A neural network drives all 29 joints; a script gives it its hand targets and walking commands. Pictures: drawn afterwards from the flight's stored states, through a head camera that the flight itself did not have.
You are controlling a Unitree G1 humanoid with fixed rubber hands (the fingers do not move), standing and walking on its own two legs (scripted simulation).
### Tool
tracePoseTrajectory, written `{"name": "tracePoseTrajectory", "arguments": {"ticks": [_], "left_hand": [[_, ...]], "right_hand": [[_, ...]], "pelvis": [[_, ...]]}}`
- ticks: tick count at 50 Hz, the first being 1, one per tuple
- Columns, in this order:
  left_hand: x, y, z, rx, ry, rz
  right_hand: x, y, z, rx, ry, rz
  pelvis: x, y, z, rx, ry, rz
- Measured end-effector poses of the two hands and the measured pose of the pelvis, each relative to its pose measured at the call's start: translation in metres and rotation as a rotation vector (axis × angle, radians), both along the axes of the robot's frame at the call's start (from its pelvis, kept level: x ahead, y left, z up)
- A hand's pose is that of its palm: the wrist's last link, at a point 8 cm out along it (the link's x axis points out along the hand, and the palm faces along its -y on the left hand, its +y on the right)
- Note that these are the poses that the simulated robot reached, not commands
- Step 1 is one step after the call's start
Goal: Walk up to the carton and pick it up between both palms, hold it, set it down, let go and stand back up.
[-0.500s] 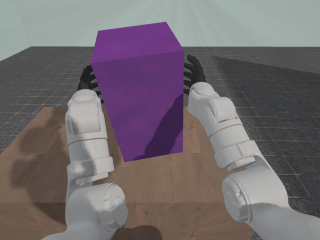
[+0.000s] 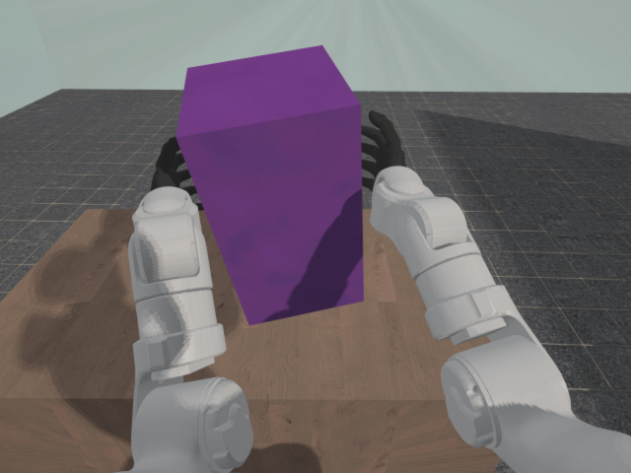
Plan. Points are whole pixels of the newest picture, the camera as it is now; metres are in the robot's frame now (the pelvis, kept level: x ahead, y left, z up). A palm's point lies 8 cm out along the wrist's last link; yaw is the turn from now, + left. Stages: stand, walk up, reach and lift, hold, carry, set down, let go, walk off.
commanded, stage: hold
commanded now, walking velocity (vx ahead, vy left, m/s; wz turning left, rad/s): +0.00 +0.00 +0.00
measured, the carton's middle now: (283, 194) +0.40 +0.02 +0.23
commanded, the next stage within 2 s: none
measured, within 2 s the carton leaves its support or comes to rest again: neither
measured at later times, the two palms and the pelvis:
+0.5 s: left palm (176, 195) +0.36 +0.14 +0.26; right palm (392, 172) +0.36 -0.11 +0.27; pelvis +0.00 -0.01 +0.00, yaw +0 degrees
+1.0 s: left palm (173, 200) +0.36 +0.14 +0.26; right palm (388, 174) +0.36 -0.11 +0.27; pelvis +0.00 +0.00 +0.00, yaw +0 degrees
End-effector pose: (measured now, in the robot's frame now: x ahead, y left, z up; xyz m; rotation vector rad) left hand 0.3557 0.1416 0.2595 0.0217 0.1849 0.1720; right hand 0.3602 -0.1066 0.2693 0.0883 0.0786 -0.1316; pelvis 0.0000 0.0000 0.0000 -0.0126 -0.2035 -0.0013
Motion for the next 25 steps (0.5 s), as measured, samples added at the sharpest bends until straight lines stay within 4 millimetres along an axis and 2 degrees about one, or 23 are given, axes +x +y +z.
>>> {"name": "tracePoseTrajectory", "arguments": {"ticks": [25], "left_hand": [[0.0038, -0.006, 0.0039, 0.003, 0.008, -0.009]], "right_hand": [[0.0017, -0.0059, 0.0045, 0.002, 0.003, -0.008]], "pelvis": [[0.0, -0.0053, -0.0001, 0.002, 0.003, 0.002]]}}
